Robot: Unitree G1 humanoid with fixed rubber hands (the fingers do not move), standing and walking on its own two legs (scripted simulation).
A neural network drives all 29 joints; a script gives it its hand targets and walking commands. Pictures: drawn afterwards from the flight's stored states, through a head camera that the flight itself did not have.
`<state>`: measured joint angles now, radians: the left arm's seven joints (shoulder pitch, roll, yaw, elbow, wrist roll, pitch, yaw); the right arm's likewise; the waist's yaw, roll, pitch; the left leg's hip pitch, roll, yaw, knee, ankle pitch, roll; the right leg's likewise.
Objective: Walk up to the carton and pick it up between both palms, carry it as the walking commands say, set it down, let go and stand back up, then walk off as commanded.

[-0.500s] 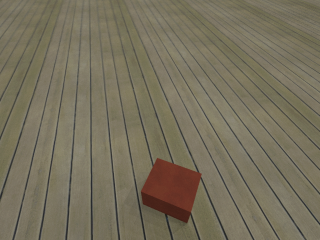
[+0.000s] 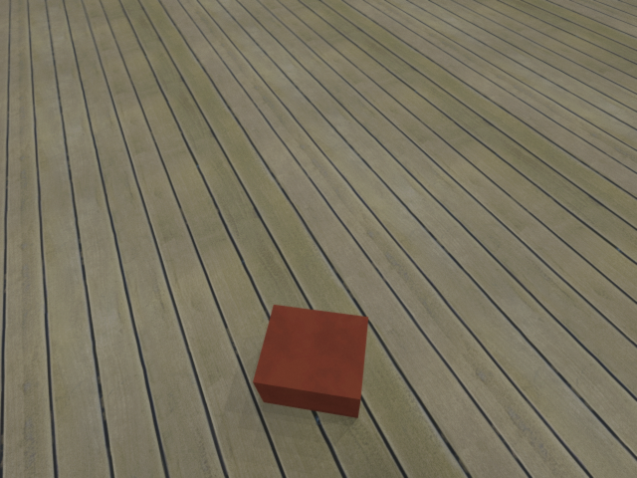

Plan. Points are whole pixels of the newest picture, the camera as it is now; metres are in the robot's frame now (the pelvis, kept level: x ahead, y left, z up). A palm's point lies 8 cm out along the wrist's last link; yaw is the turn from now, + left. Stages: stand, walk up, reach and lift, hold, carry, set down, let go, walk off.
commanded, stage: walk up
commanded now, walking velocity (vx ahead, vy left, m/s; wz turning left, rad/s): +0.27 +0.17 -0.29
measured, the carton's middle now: (315, 360) +0.52 +0.05 -0.67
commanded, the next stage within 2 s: none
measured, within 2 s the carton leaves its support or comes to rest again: neither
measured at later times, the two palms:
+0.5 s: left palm out of the picture +0.11 +0.31 -0.13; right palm (462, 447) +0.19 -0.17 -0.11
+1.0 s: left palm out of the picture +0.13 +0.28 -0.10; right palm out of the picture +0.06 -0.20 -0.12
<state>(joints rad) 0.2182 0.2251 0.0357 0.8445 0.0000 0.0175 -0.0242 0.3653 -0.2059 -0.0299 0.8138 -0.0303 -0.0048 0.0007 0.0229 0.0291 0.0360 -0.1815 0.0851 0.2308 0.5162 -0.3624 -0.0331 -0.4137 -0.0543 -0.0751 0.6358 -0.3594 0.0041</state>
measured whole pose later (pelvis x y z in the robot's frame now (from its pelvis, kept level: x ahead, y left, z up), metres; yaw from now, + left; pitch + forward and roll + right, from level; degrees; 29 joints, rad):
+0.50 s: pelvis +0.08 +0.07 +0.00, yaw -1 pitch -1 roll -1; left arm 0.33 0.21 0.05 0.85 0.00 0.05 0.02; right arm 0.16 -0.20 -0.03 0.84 -0.03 0.03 0.02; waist 0.02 0.00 0.06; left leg -0.34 0.05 0.10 0.54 -0.19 0.03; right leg -0.29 -0.07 -0.06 0.85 -0.48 0.04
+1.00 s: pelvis +0.05 +0.04 +0.02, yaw -8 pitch +2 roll +3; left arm 0.29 0.19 0.04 0.85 0.00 0.02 0.01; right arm 0.30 -0.20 -0.03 0.84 -0.02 0.06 0.01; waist 0.02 0.00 0.03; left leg -0.32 0.04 0.06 0.60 -0.30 0.02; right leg -0.24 -0.02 -0.07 0.40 -0.19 -0.05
